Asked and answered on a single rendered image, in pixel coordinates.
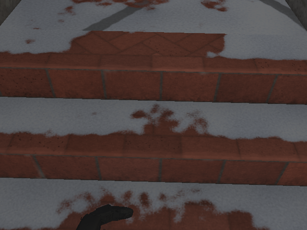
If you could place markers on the robot left hand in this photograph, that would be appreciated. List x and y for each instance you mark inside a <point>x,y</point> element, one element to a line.
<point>104,215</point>

